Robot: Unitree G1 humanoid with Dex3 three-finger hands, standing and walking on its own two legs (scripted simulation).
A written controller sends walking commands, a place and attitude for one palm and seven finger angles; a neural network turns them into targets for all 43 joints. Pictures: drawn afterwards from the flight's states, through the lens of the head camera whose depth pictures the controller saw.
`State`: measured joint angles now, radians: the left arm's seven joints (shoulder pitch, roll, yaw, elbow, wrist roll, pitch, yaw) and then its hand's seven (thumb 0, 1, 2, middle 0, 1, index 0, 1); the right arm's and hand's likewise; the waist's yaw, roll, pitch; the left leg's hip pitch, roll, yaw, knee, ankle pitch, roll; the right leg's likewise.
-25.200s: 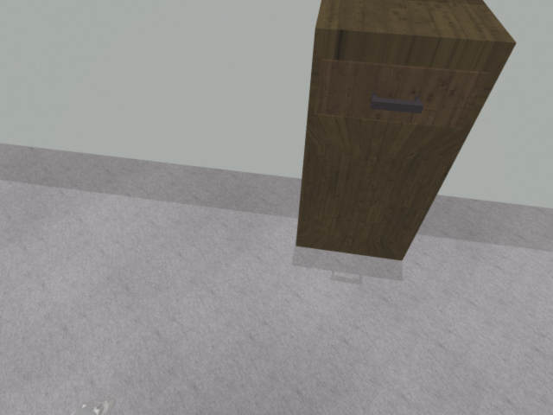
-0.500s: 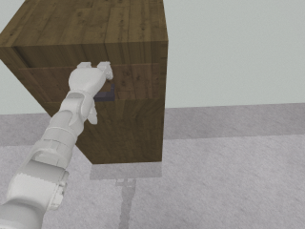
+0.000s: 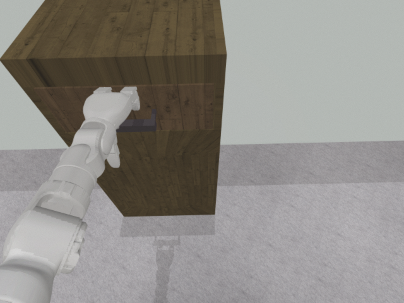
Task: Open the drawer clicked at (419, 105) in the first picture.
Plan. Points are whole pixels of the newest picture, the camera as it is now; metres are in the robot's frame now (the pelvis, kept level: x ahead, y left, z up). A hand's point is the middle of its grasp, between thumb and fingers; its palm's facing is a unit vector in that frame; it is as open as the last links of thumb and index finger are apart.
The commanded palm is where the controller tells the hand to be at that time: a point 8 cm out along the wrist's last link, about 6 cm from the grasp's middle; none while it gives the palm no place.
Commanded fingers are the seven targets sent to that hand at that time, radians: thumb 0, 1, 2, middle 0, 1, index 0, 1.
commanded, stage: move the hooked fingers above the handle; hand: left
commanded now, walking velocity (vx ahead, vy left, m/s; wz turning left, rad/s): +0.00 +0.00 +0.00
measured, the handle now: (130, 119) +0.54 +0.18 +0.01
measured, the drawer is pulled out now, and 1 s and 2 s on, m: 0.00 0.00 0.00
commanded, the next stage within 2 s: none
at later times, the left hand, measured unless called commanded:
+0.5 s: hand (131, 111) +0.49 +0.15 +0.08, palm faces -0.04 +0.00 -1.00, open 13.7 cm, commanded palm +0.47 +0.19 +0.12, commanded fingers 0.00 -0.50 0.30 -0.30 -1.20 -0.30 -1.20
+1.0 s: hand (122, 108) +0.50 +0.17 +0.09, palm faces +0.05 -0.02 -1.00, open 13.4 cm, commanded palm +0.47 +0.19 +0.12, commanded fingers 0.00 -0.50 0.30 -0.30 -1.20 -0.30 -1.20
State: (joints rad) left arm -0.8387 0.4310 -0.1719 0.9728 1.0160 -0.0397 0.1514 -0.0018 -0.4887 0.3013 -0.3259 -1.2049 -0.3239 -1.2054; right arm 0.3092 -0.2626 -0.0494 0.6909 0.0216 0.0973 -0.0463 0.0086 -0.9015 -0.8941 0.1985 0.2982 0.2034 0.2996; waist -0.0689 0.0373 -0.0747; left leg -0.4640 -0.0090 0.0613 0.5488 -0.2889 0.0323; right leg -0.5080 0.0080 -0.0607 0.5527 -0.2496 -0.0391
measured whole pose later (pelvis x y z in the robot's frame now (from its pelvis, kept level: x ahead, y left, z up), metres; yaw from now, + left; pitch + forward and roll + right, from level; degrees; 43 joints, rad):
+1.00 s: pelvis +0.01 +0.00 +0.00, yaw -1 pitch +14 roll +0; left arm -0.90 0.38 -0.12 1.04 1.04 0.05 0.29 0.00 -0.49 0.30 -0.39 -1.25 -0.38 -1.29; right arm 0.31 -0.27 -0.05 0.74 0.01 0.12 -0.01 0.01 -0.90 -0.89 0.20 0.30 0.20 0.30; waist -0.08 0.06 -0.12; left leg -0.51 0.00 0.07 0.58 -0.32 0.03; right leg -0.56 0.01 -0.05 0.58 -0.27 -0.04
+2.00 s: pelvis +0.00 +0.00 -0.01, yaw -2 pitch +15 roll +0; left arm -0.85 0.36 -0.09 0.98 1.09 -0.01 0.37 0.00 -0.49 0.30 -0.44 -1.26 -0.36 -1.24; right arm 0.28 -0.25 -0.04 0.72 0.00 0.11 -0.03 0.01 -0.90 -0.89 0.20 0.30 0.20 0.30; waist -0.09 0.07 -0.09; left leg -0.54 0.00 0.09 0.60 -0.32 0.04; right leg -0.60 0.02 -0.02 0.61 -0.27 -0.03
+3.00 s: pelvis -0.01 -0.01 +0.00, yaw -2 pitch +12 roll +1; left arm -0.85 0.51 -0.08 1.05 1.04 0.00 0.12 0.00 -0.49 0.30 -0.33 -1.21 -0.32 -1.22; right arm 0.29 -0.27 -0.01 0.64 0.04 0.10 -0.10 0.01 -0.90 -0.89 0.20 0.30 0.20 0.30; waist -0.11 0.04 -0.06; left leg -0.49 0.01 0.09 0.57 -0.28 0.02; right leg -0.55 0.03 -0.03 0.58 -0.23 -0.05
